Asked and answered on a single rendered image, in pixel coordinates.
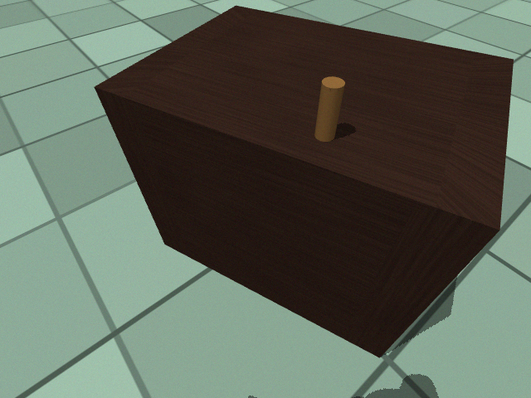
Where can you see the can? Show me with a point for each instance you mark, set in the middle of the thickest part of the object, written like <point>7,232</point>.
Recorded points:
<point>330,100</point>

